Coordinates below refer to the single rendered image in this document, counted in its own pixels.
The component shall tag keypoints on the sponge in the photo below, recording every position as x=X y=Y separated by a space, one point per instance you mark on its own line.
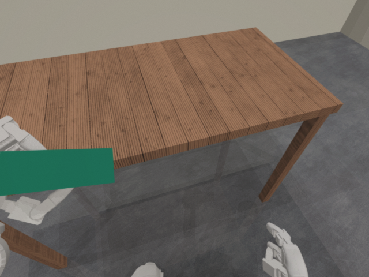
x=42 y=170

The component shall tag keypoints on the robot right hand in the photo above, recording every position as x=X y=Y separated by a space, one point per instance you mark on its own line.
x=289 y=261

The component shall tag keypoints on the left robot thigh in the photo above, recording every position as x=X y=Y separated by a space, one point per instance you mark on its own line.
x=147 y=271

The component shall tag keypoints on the table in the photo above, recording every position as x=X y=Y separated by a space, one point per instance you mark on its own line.
x=152 y=100

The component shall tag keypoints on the robot left hand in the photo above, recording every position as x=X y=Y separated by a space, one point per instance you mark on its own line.
x=12 y=138

